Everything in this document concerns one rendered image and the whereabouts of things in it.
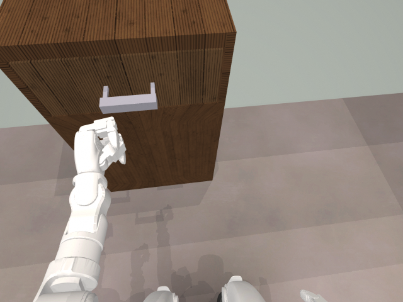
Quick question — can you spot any robot left shin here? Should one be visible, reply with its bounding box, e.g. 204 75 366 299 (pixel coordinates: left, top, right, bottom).
157 286 170 291

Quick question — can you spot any right robot hand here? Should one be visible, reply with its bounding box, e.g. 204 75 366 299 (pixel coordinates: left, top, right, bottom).
300 289 327 302

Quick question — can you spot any right robot thigh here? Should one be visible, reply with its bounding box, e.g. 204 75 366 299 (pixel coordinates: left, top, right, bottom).
222 281 265 302

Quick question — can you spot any handle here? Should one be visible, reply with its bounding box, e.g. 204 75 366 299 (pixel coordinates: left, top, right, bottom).
99 82 158 114

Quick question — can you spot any left robot forearm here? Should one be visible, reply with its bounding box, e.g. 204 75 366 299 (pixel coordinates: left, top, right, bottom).
33 172 111 302

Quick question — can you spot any left robot hand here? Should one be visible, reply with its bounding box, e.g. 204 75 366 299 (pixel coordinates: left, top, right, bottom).
74 116 126 175

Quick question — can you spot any drawer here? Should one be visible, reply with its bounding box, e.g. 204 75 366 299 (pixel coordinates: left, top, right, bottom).
9 48 223 116

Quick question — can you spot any cabinet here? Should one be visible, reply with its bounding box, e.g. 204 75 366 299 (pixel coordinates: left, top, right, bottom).
0 0 237 192

